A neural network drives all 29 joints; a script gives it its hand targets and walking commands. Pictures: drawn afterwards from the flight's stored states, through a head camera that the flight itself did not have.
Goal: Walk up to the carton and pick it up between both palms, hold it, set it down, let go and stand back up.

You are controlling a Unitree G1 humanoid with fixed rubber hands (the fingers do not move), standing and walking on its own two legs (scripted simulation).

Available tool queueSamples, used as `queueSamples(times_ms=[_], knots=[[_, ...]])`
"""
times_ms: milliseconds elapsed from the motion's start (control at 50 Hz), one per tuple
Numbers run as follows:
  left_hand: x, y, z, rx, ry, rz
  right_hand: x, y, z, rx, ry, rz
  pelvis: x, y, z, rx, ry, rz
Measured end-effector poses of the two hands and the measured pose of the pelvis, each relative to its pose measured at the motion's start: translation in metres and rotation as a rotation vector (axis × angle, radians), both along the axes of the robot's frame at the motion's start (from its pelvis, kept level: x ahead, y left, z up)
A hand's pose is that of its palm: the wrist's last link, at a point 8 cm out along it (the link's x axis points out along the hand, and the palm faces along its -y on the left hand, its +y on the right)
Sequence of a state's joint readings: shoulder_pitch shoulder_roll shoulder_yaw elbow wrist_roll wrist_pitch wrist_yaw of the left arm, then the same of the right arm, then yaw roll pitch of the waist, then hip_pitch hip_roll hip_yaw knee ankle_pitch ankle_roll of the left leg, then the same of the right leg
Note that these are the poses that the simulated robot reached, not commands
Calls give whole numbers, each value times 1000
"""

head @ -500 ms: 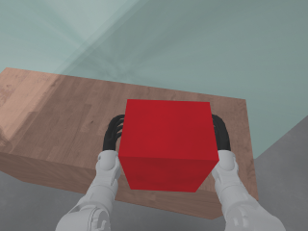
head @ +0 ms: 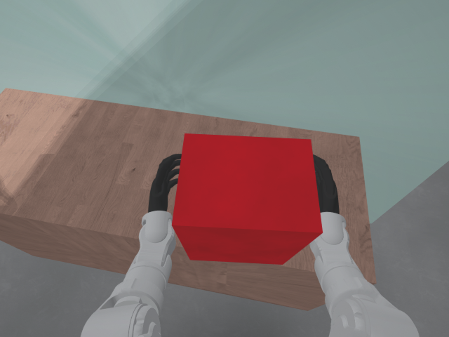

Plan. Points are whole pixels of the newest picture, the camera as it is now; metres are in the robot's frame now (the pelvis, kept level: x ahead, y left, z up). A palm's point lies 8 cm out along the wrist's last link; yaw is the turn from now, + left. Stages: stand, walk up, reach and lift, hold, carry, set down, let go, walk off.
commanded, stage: reach and lift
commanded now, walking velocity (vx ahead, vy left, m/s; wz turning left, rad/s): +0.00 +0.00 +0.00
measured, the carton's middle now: (241, 209) +0.37 -0.02 -0.04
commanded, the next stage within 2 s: none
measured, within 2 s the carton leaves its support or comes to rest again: neither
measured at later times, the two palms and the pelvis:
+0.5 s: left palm (156, 200) +0.37 +0.14 +0.01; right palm (325, 196) +0.37 -0.17 +0.03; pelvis -0.01 +0.00 +0.00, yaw +0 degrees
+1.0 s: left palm (141, 180) +0.37 +0.15 +0.07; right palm (328, 174) +0.37 -0.16 +0.09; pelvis +0.00 +0.00 +0.00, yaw +1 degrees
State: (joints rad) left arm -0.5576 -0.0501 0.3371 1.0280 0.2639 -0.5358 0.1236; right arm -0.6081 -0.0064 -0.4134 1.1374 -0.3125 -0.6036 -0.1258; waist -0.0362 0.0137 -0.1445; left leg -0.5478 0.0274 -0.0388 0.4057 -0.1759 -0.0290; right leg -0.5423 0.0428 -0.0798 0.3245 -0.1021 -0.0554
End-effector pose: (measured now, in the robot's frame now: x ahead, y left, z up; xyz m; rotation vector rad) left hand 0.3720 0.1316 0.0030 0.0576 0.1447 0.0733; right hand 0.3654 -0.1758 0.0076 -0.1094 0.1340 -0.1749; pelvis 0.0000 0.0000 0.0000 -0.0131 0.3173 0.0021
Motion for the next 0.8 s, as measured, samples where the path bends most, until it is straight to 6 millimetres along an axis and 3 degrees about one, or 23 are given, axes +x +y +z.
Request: queueSamples(times_ms=[180,340,640,800], knots=[[-6,2,13,0,-66,7,-4,2,16,-6,-67,8,-10,-2,1,4,-7,-8],[-13,6,2,-9,3,17,-7,6,10,-11,-1,17,-16,-5,2,11,-14,-6],[8,-5,26,-38,-45,-9,4,-5,33,-40,-51,-7,-6,-5,0,0,-19,-1],[6,0,36,-36,-37,-6,3,0,46,-15,-47,-5,2,-4,3,-2,-79,-4]])
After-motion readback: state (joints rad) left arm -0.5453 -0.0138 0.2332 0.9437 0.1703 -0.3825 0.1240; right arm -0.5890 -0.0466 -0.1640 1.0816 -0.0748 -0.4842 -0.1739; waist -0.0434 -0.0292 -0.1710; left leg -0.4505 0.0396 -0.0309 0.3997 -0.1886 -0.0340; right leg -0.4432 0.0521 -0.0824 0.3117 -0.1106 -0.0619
